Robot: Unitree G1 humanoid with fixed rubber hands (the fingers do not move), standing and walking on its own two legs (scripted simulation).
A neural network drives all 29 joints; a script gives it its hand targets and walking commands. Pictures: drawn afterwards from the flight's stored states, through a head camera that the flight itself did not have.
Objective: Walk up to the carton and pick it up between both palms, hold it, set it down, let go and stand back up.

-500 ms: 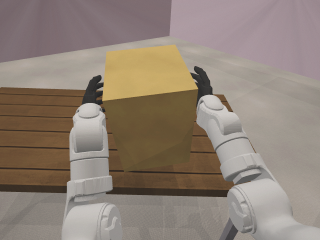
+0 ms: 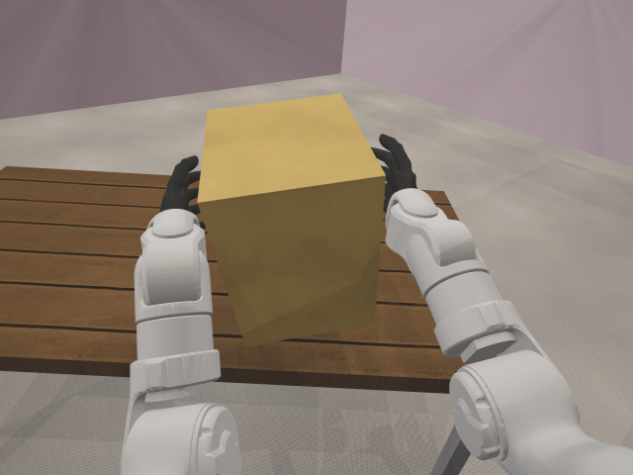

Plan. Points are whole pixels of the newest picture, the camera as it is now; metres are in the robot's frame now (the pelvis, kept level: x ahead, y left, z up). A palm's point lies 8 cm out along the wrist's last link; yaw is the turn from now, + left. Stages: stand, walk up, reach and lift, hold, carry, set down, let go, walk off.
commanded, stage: hold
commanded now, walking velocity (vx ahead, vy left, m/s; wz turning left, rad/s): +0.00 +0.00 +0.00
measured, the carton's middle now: (293, 220) +0.39 +0.01 +0.21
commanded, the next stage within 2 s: none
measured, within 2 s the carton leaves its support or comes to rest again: neither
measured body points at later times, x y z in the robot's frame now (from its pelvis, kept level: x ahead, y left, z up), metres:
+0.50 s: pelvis +0.00 +0.00 +0.00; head -0.07 +0.04 +0.44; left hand +0.38 +0.15 +0.24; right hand +0.38 -0.12 +0.25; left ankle +0.06 +0.09 -0.75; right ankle +0.02 -0.08 -0.75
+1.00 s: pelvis +0.02 +0.01 +0.00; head -0.05 +0.03 +0.45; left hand +0.39 +0.13 +0.23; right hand +0.39 -0.13 +0.23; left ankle +0.06 +0.09 -0.75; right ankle +0.02 -0.08 -0.75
